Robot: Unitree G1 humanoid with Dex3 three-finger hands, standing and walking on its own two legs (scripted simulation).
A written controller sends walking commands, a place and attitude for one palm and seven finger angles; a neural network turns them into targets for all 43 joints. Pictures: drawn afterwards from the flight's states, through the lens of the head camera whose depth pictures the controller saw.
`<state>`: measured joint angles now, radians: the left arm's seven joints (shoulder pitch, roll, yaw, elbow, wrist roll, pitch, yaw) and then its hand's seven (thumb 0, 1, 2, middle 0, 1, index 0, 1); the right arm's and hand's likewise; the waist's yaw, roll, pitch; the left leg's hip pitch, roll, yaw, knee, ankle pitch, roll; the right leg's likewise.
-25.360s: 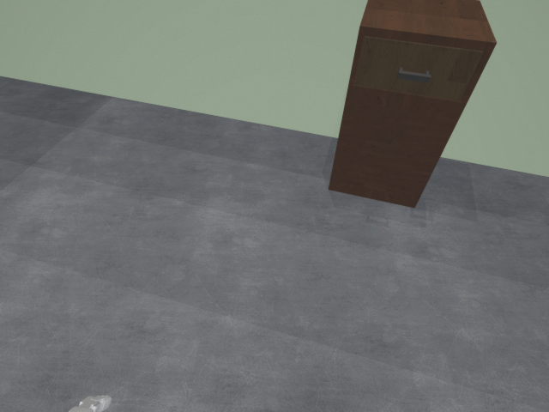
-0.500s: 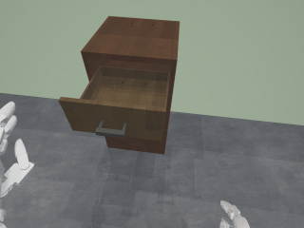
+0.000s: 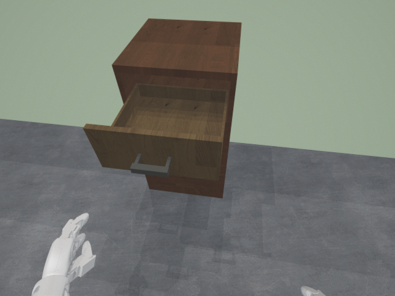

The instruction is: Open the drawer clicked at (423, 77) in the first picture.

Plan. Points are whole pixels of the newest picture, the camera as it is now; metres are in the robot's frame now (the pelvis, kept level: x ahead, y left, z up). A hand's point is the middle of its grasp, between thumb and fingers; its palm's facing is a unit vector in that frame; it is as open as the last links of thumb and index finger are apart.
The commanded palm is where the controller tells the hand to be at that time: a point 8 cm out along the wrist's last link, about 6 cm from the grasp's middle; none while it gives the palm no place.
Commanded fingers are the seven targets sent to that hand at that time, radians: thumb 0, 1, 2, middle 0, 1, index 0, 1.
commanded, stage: let the arm hang, fingers relaxed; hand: left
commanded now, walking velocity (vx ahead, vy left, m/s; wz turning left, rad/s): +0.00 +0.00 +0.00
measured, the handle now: (152, 164) +0.48 +0.16 -0.07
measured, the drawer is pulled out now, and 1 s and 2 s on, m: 0.29 0.29 0.29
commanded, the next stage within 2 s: look to check the result in 0.96 s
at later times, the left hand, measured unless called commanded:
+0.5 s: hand out of the picture -0.02 +0.19 -0.16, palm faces +0.00 -0.97 -0.22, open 7.3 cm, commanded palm none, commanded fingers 0.00 0.90 0.90 -0.20 -0.30 -0.20 -0.30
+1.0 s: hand out of the picture +0.00 +0.15 -0.16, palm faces +0.01 -0.98 -0.17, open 7.4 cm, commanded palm none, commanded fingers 0.00 0.90 0.90 -0.20 -0.30 -0.20 -0.30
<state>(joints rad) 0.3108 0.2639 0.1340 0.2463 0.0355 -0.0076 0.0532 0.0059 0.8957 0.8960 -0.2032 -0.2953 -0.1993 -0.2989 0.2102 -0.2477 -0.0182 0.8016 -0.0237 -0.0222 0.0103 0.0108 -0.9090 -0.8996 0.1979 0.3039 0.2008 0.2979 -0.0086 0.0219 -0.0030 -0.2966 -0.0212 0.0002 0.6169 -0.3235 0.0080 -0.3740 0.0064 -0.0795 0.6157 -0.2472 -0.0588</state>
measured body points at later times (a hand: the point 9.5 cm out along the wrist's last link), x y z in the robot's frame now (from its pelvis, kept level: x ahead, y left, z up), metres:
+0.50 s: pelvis +0.01 +0.00 +0.02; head +0.04 +0.00 +0.47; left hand -0.02 +0.24 -0.14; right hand -0.03 -0.20 -0.15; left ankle +0.00 +0.12 -0.73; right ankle +0.05 -0.08 -0.73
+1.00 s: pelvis +0.02 +0.00 +0.02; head +0.03 -0.01 +0.47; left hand +0.00 +0.20 -0.14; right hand -0.04 -0.19 -0.15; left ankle +0.00 +0.12 -0.73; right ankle +0.05 -0.08 -0.73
